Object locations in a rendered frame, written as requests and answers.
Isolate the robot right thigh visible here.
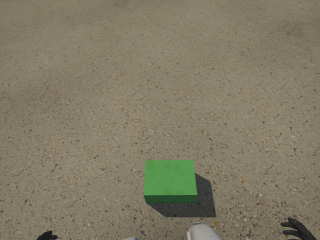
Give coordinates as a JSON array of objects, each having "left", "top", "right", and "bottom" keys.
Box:
[{"left": 186, "top": 224, "right": 222, "bottom": 240}]

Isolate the robot right hand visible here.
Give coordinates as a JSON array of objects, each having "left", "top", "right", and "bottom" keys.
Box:
[{"left": 280, "top": 217, "right": 317, "bottom": 240}]

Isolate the carton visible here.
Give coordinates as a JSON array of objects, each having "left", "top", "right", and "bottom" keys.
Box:
[{"left": 143, "top": 160, "right": 197, "bottom": 204}]

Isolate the robot left hand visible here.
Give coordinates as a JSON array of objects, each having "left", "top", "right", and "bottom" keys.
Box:
[{"left": 36, "top": 230, "right": 58, "bottom": 240}]

